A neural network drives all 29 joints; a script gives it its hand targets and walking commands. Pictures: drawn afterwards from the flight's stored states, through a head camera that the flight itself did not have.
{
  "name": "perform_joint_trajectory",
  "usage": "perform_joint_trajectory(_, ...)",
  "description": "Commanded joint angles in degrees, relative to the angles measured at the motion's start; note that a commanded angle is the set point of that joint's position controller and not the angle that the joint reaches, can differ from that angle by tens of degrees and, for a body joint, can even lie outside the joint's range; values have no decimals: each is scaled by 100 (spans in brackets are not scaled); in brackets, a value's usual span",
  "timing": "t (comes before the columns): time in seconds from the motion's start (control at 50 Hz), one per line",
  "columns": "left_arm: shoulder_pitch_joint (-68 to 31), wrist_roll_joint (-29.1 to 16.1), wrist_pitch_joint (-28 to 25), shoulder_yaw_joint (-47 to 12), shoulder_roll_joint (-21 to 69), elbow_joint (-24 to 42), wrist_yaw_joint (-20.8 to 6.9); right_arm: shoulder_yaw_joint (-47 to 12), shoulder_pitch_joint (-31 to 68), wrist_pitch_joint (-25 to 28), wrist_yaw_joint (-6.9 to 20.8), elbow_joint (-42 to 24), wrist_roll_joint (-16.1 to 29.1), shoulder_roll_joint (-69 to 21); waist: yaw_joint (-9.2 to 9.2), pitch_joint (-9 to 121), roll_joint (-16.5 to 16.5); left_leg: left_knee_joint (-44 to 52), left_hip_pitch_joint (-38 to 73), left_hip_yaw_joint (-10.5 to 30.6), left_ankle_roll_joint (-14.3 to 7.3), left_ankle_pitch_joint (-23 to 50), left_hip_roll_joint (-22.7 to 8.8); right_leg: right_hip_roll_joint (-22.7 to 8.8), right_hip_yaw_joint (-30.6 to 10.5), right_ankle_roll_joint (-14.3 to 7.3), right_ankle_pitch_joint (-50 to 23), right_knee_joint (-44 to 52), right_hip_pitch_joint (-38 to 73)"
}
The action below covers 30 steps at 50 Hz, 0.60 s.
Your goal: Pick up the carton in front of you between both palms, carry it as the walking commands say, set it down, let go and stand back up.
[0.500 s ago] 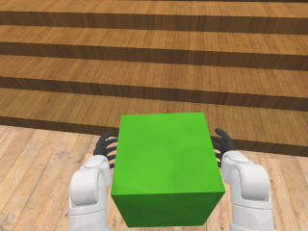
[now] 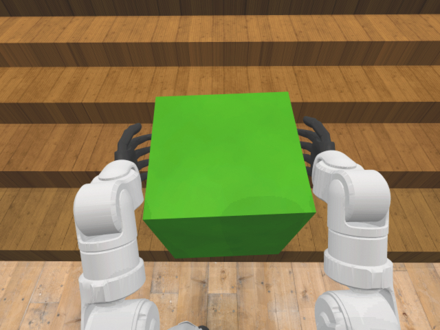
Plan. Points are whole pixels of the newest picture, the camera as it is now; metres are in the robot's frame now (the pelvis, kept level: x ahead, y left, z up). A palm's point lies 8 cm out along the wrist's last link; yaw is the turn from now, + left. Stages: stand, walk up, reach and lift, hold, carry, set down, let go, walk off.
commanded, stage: carry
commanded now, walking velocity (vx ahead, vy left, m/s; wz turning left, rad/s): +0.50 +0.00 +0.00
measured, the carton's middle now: (224, 185) +0.34 -0.01 +0.07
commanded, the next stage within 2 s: none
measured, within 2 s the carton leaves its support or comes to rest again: neither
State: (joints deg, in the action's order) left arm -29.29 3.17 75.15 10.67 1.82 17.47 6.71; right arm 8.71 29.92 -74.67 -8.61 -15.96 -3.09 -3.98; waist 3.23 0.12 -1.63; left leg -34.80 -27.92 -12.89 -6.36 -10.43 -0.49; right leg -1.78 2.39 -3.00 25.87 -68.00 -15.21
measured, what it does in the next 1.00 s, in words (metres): climbs: right foot, then left foot 0.14 m higher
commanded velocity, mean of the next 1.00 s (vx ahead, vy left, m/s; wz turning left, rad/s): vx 0.50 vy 0.00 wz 0.00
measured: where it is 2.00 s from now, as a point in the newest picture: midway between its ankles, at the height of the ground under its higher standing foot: (184, 86)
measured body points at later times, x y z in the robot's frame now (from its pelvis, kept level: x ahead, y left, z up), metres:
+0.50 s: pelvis +0.31 -0.03 +0.02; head +0.40 -0.03 +0.46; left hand +0.70 +0.16 +0.14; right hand +0.73 -0.15 +0.14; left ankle +0.20 +0.08 -0.56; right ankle +0.31 -0.10 -0.72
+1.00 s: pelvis +0.64 +0.05 +0.15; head +0.73 +0.02 +0.59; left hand +1.06 +0.12 +0.27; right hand +1.00 -0.18 +0.27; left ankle +0.65 +0.10 -0.58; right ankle +0.63 -0.05 -0.39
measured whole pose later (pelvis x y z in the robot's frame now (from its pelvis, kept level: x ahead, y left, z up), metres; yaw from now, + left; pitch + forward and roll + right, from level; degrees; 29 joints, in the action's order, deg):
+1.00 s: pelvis +0.64 +0.05 +0.15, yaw -2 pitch +5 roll -1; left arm -43.3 7.9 73.2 19.8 4.2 7.7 4.9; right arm 14.0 44.9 -71.7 -10.4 -2.6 -0.5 -1.8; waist 10.6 -8.0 2.5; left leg -29.7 -20.3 -7.0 -6.3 -14.3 2.0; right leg 2.8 2.4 -5.4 23.3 -95.2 -49.5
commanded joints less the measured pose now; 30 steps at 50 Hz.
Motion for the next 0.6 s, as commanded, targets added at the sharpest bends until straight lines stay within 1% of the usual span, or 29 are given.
perform_joint_trajectory(0.0, -4071, -2335, 118, -3715, 4570, -111, -1166, -3844, 4252, -112, 1479, -329, 2840, -4467, 13, 2562, 420, 1467, 3526, 2779, -569, 1400, -1774, -208, -399, -168, -508, -690, -2298)
perform_joint_trajectory(0.02, -4280, -2322, 129, -3651, 4725, -245, -1156, -3809, 4572, -118, 1496, -218, 2904, -4670, -48, 2637, 461, 1537, 3381, 2438, -433, 1405, -1689, -263, -349, -129, -675, -368, -2127)
perform_joint_trajectory(0.04, -4477, -2316, 132, -3623, 4857, -372, -1148, -3765, 4839, -116, 1511, -122, 2948, -4843, -56, 2713, 605, 1580, 3338, 2243, -413, 1519, -1624, -233, -237, -85, -732, -160, -2061)
perform_joint_trajectory(0.08, -4949, -2326, 107, -3588, 5077, -597, -1123, -3648, 5318, -110, 1533, 97, 2998, -5048, -87, 2727, 683, 1609, 3331, 1946, -502, 1702, -1577, -235, -109, -5, -706, 304, -2212)
perform_joint_trajectory(0.12, -5429, -2334, 81, -3544, 5204, -797, -1080, -3531, 5749, -110, 1529, 312, 2993, -5133, -58, 2672, 717, 1631, 3456, 1725, -606, 1825, -1512, -229, 31, 66, -832, 804, -2509)
perform_joint_trajectory(0.16, -5791, -2361, 85, -3457, 5266, -1032, -1039, -3371, 6025, -119, 1504, 606, 2938, -5149, -40, 2600, 781, 1546, 3562, 1422, -591, 2046, -1333, -215, 146, 109, -1144, 1418, -2627)
perform_joint_trajectory(0.2, -6023, -2378, 104, -3353, 5333, -1294, -1022, -3172, 6146, -136, 1471, 911, 2825, -5150, 4, 2478, 869, 1364, 3536, 1071, -484, 2624, -1098, -74, 371, 102, -1522, 2191, -2435)
perform_joint_trajectory(0.22, -6103, -2388, 120, -3279, 5350, -1418, -1027, -3052, 6181, -149, 1454, 1063, 2766, -5137, 24, 2581, 1087, 1155, 3601, 926, -513, 2764, -1083, 26, 522, 51, -1600, 2205, -2255)
perform_joint_trajectory(0.24, -6171, -2396, 131, -3215, 5387, -1542, -1039, -2967, 6180, -161, 1440, 1205, 2702, -5146, 33, 2573, 1075, 1010, 3671, 858, -505, 2928, -1050, 81, 548, 9, -1730, 2464, -2204)
perform_joint_trajectory(0.26, -6248, -2402, 146, -3141, 5437, -1642, -1057, -2895, 6222, -169, 1425, 1313, 2625, -5172, 24, 2538, 1041, 819, 3715, 777, -447, 3160, -1013, 169, 586, -20, -1862, 2809, -2059)
perform_joint_trajectory(0.28, -6269, -2393, 164, -3050, 5481, -1778, -1086, -2823, 6298, -178, 1410, 1399, 2562, -5198, -25, 2712, 1089, 352, 3842, 728, -426, 3935, -1018, 361, 740, -125, -1760, 2894, -1779)
perform_joint_trajectory(0.3, -6251, -2366, 172, -2967, 5548, -1901, -1120, -2760, 6313, -194, 1396, 1496, 2508, -5224, -239, 2812, 965, -281, 3682, 457, -249, 4633, -908, 520, 855, -187, -2066, 3419, -1215)
perform_joint_trajectory(0.32, -6269, -2329, 175, -2866, 5604, -1982, -1161, -2719, 6294, -203, 1381, 1602, 2463, -5275, -638, 3072, 710, -1288, 3203, 176, -7, 4670, -738, 590, 1017, -180, -2927, 4363, 83)
perform_joint_trajectory(0.34, -6193, -2294, 151, -2777, 5614, -2102, -1195, -2726, 6471, -204, 1377, 1620, 2462, -5331, -1028, 3215, 112, -2322, 1841, 257, 331, 3011, -417, 75, 409, -244, -4038, 4477, 1755)
perform_joint_trajectory(0.36, -6112, -2347, 142, -2685, 5645, -2297, -1222, -2677, 6372, -233, 1384, 1758, 2397, -5411, -1008, 3165, -1217, -3208, 103, 458, 397, -755, 37, -1106, -1214, -392, -7266, 4027, 3194)
perform_joint_trajectory(0.38, -6044, -2259, 141, -2623, 5552, -2368, -1227, -2556, 6287, -247, 1356, 1921, 2297, -5515, -816, 3754, -1716, -4827, -1436, 903, 490, -2133, 497, -1927, -2429, -1376, -8769, 3614, 4683)
perform_joint_trajectory(0.4, -6062, -2331, 108, -2634, 5798, -2259, -1263, -2454, 6223, -224, 1323, 1908, 2159, -5451, -997, 4111, -1316, -5619, -1982, 1281, 407, -1957, 248, -2022, -2660, -1805, -6856, 3739, 4840)
perform_joint_trajectory(0.42, -6302, -2484, 58, -2737, 6061, -1928, -1300, -2448, 6405, -180, 1292, 1693, 2116, -5584, -1046, 3737, -891, -5737, -2452, 1414, 340, -1645, 57, -1797, -2514, -1708, -5660, 3985, 4487)
perform_joint_trajectory(0.44, -6641, -2623, 22, -2842, 6186, -1510, -1315, -2451, 6525, -139, 1249, 1484, 2042, -5625, -961, 3466, -423, -5713, -2818, 1415, 303, -1496, -30, -1682, -2391, -1483, -4950, 4080, 4352)
perform_joint_trajectory(0.46, -6882, -2722, -14, -2943, 6306, -1126, -1314, -2442, 6487, -86, 1193, 1291, 1957, -5575, -908, 3232, -270, -5740, -3004, 1309, 254, -1390, -39, -1621, -2210, -1310, -4917, 4163, 4190)
perform_joint_trajectory(0.48, -7016, -2800, -48, -3035, 6349, -776, -1302, -2483, 6379, -34, 1132, 1086, 1895, -5535, -899, 3203, -183, -5891, -3132, 1243, 222, -1426, -42, -1585, -2054, -1196, -4821, 4183, 4122)
perform_joint_trajectory(0.52, -7029, -2872, -99, -3232, 6217, -249, -1246, -2613, 6070, 54, 1018, 743, 1738, -5411, -913, 3277, -231, -6230, -3707, 1112, 169, -1710, -30, -1544, -1848, -1071, -4894, 4137, 4391)
perform_joint_trajectory(0.54, -6915, -2864, -121, -3323, 6077, -51, -1218, -2671, 5893, 93, 971, 571, 1657, -5296, -1037, 3349, -470, -6827, -4137, 968, 103, -2015, 15, -1591, -1845, -1194, -4866, 4201, 4608)
perform_joint_trajectory(0.56, -6796, -2855, -143, -3410, 5969, 63, -1199, -2768, 5826, 126, 928, 386, 1606, -5184, -1066, 3269, -413, -6971, -4572, 1062, 78, -2290, -105, -1638, -1852, -1187, -4713, 4225, 4764)
perform_joint_trajectory(0.58, -6698, -2870, -166, -3509, 5833, 123, -1198, -2851, 5765, 152, 893, 257, 1558, -5051, -1166, 3226, -462, -7446, -5087, 1022, 9, -2552, -147, -1713, -1936, -1280, -4602, 4287, 4952)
